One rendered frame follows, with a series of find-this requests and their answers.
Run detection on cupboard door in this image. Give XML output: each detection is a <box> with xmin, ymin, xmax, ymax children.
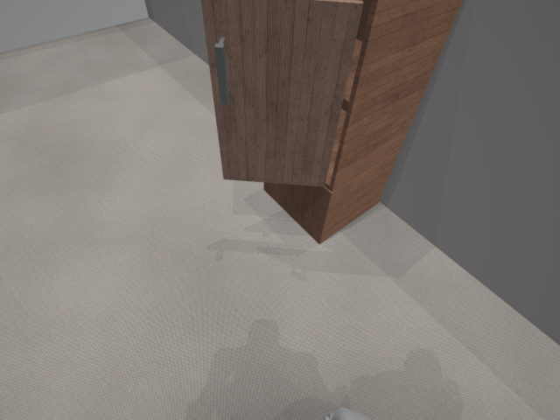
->
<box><xmin>201</xmin><ymin>0</ymin><xmax>363</xmax><ymax>187</ymax></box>

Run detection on handle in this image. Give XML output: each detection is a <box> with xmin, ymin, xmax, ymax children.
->
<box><xmin>214</xmin><ymin>37</ymin><xmax>229</xmax><ymax>105</ymax></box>

